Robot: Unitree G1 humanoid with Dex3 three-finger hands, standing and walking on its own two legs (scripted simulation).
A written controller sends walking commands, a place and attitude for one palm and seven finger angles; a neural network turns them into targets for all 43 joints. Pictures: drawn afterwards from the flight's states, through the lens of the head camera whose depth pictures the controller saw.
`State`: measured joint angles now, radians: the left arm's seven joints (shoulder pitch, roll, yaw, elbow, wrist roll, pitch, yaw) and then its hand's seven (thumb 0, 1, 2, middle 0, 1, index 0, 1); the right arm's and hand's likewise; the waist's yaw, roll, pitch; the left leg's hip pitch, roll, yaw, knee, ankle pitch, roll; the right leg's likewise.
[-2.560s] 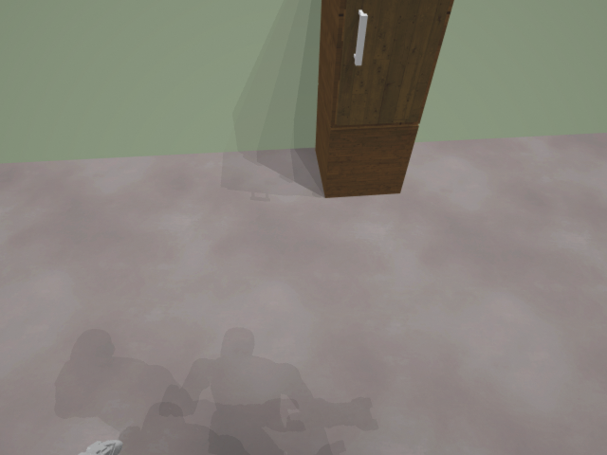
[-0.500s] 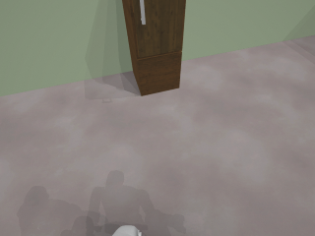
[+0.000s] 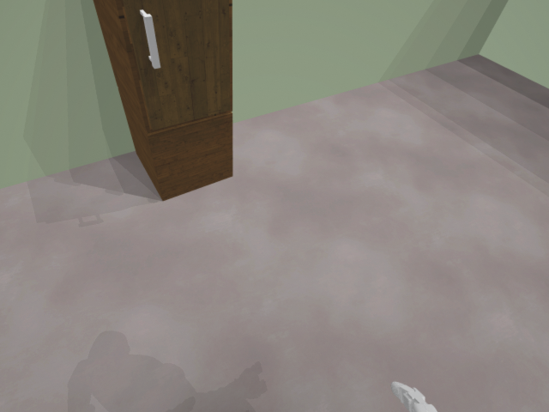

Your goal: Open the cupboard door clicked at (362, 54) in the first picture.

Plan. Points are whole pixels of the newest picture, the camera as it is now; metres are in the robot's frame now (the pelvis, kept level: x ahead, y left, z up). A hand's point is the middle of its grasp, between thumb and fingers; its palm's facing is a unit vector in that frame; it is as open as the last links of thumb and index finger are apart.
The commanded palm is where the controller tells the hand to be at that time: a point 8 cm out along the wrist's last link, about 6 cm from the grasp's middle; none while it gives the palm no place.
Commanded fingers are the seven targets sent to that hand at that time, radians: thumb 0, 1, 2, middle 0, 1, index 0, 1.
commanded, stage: walk to a spot facing it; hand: left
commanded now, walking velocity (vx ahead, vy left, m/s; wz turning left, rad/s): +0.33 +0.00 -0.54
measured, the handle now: (149, 39) +1.08 +0.51 +0.01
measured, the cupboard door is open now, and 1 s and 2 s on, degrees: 0 0 0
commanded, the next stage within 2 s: turn to face it in 1.26 s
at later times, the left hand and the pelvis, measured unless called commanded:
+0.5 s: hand (249, 284) +0.40 +0.08 -0.18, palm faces -0.36 -0.92 -0.14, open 7.4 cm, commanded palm none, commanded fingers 0.00 0.90 0.90 -0.20 -0.30 -0.20 -0.30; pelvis +0.20 -0.03 -0.02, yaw -17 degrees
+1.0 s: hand (233, 278) +0.40 +0.12 -0.17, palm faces -0.30 -0.94 -0.17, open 7.3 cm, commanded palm none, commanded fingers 0.00 0.90 0.90 -0.20 -0.30 -0.20 -0.30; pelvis +0.41 -0.06 +0.00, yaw -25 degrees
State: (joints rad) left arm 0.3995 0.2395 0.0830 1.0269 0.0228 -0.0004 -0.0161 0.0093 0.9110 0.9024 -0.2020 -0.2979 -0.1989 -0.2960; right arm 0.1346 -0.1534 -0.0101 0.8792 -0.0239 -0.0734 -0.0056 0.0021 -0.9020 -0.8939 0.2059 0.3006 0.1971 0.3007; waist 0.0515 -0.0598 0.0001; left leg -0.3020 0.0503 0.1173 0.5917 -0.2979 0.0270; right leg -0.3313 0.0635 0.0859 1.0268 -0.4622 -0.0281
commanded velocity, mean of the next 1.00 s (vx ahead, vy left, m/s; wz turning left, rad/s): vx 0.35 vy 0.00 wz -0.37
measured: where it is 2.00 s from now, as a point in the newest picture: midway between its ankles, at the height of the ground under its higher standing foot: (320, 327)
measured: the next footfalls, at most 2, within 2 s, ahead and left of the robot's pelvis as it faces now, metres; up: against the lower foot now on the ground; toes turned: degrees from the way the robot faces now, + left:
right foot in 0.46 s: +0.31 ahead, -0.10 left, +0.00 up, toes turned -24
left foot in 1.02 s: +0.58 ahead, -0.01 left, +0.00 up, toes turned -19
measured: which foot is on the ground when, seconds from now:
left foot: down 0.00-0.44, up 0.46-1.00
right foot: up 0.00-0.44, down 0.46-1.00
